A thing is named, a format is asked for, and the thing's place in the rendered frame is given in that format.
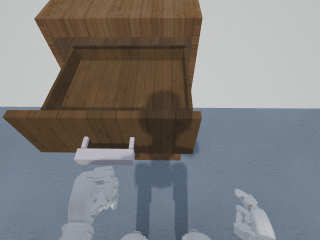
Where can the handle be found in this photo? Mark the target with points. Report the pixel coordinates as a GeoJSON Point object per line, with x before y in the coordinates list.
{"type": "Point", "coordinates": [105, 156]}

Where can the left robot hand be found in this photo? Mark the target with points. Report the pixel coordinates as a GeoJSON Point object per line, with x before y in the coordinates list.
{"type": "Point", "coordinates": [100, 184]}

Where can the robot left forearm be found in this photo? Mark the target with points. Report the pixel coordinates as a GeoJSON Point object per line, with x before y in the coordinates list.
{"type": "Point", "coordinates": [77, 231]}

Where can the drawer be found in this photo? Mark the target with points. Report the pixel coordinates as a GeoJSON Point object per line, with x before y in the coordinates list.
{"type": "Point", "coordinates": [110, 93]}

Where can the right robot hand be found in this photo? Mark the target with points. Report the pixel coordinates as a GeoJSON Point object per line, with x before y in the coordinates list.
{"type": "Point", "coordinates": [257, 225]}

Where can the cabinet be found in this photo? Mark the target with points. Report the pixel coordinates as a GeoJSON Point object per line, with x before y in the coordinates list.
{"type": "Point", "coordinates": [64, 23]}

